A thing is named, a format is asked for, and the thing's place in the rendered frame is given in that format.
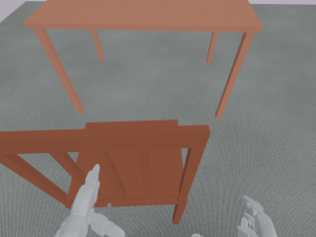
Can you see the right robot hand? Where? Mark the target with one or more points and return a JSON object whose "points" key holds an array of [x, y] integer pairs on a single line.
{"points": [[261, 225]]}

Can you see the left robot hand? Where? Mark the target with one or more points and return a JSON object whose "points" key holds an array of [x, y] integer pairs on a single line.
{"points": [[86, 198]]}

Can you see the chair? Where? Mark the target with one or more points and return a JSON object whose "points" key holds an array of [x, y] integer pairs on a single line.
{"points": [[141, 161]]}

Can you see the robot left forearm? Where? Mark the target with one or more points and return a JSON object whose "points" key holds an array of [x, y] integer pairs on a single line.
{"points": [[73, 226]]}

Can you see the table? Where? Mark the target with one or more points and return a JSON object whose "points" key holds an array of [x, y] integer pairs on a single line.
{"points": [[227, 16]]}

